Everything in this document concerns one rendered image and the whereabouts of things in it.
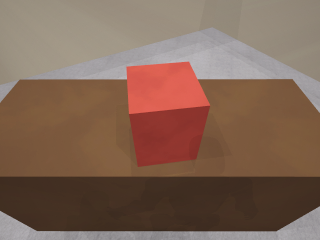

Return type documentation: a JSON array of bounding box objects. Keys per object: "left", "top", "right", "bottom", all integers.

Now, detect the pedestal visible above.
[{"left": 0, "top": 79, "right": 320, "bottom": 232}]

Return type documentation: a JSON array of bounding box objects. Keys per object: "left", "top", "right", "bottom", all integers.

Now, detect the carton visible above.
[{"left": 126, "top": 61, "right": 210, "bottom": 167}]

